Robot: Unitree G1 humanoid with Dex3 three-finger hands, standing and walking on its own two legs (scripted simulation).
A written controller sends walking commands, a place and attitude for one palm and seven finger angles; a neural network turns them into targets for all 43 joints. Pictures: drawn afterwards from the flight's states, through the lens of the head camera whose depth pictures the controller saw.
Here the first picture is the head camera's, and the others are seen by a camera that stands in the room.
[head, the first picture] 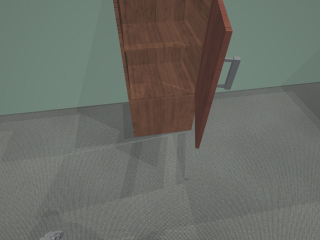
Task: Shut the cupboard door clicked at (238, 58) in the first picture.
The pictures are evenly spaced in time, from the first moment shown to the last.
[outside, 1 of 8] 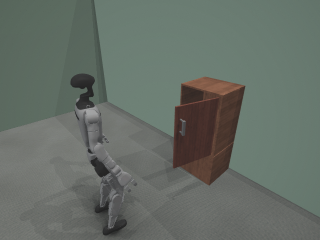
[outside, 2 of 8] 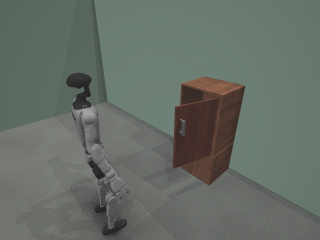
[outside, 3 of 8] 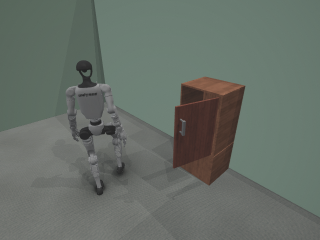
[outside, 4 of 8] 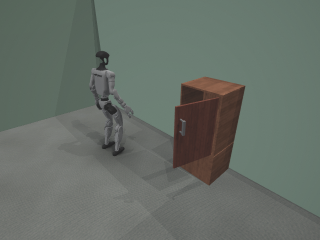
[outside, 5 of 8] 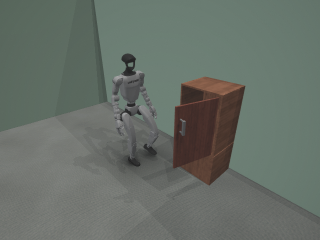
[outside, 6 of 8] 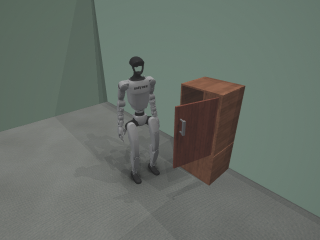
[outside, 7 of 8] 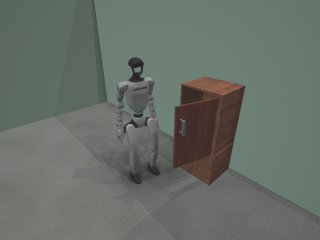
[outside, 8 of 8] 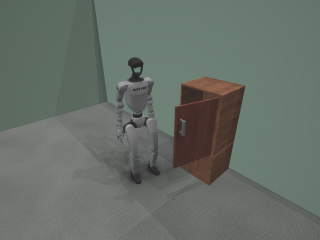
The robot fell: no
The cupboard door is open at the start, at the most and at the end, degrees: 75 75 75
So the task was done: no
